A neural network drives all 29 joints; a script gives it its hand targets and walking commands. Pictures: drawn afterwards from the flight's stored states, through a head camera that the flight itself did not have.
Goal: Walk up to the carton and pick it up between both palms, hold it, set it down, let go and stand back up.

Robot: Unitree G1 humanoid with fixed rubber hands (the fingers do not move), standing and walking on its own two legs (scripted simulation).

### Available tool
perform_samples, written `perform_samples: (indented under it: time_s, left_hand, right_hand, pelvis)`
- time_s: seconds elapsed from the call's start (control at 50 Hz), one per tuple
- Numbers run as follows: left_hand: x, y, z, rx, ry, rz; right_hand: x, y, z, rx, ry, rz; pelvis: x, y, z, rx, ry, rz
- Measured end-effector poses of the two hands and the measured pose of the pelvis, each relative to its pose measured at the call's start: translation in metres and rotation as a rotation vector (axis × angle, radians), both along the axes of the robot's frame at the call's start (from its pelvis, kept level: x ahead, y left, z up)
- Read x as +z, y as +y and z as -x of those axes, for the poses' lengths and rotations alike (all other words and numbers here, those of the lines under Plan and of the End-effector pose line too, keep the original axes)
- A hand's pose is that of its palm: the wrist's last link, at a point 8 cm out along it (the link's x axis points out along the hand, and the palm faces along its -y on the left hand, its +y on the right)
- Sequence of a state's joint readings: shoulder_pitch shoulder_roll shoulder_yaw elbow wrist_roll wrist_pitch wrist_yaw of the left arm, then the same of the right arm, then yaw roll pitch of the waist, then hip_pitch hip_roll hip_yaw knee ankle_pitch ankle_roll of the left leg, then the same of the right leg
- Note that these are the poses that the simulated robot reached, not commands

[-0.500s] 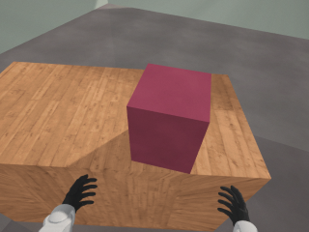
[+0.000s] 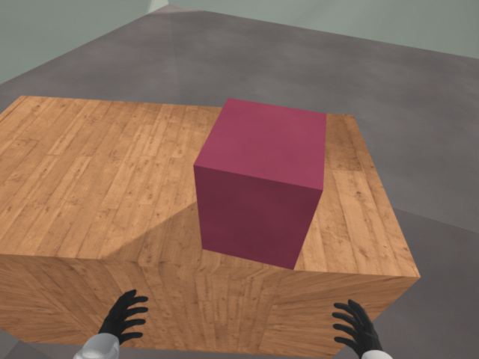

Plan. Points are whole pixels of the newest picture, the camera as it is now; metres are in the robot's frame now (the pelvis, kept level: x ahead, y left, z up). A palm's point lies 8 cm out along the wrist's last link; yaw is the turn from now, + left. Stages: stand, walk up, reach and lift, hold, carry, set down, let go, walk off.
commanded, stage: set down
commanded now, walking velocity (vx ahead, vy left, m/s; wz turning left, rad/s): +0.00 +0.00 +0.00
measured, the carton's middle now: (261, 184) +0.43 -0.04 +0.05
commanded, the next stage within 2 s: let go in 0.18 s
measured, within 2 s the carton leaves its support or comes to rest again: neither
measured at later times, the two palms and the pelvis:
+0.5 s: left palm (114, 336) +0.18 +0.22 -0.07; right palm (371, 356) +0.15 -0.22 -0.08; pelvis +0.00 +0.00 +0.00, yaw +0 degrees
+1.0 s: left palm (98, 335) +0.18 +0.25 -0.07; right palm out of the picture +0.11 -0.25 -0.09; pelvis +0.01 +0.00 +0.00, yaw +0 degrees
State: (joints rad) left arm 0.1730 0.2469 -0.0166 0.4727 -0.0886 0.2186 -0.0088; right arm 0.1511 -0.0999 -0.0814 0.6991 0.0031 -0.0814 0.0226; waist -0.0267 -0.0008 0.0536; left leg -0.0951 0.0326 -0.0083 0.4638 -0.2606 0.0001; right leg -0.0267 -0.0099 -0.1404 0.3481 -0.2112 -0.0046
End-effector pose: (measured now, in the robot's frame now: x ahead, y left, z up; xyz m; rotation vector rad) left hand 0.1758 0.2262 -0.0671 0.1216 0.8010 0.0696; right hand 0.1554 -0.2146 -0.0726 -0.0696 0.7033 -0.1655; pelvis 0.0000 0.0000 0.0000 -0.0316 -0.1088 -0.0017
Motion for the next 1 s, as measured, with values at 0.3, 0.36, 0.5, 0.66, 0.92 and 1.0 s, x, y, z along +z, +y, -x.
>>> perform_samples:
  time_s: [0.3,0.36,0.5,0.66,0.92,1.0]
  left_hand:
    - [-0.004,-0.004,-0.001,0.006,0.002,0.003]
    - [-0.004,-0.004,-0.001,0.007,-0.002,0.002]
    - [-0.003,-0.004,-0.001,0.009,-0.006,-0.001]
    - [-0.004,-0.004,-0.001,0.012,-0.003,-0.003]
    - [0.001,0.015,-0.002,0.071,-0.092,-0.034]
    - [0.000,0.022,-0.002,0.090,-0.091,-0.049]
  right_hand:
    - [-0.004,-0.002,0.007,0.015,0.006,0.013]
    - [-0.004,-0.003,0.008,0.014,0.008,0.017]
    - [-0.005,-0.004,0.010,0.015,0.010,0.019]
    - [-0.003,-0.004,0.007,0.020,0.003,0.018]
    - [-0.014,-0.024,0.027,0.011,0.119,0.053]
    - [-0.021,-0.035,0.044,0.003,0.183,0.073]
  pelvis:
    - [0.000,0.000,-0.003,0.000,0.004,0.000]
    - [0.000,0.000,-0.003,0.000,0.004,0.000]
    - [0.000,0.000,-0.003,0.000,0.004,0.000]
    - [0.000,0.000,-0.003,0.000,0.004,0.000]
    - [0.000,0.000,-0.003,-0.001,0.030,0.000]
    - [0.000,0.000,-0.006,-0.001,0.042,0.000]
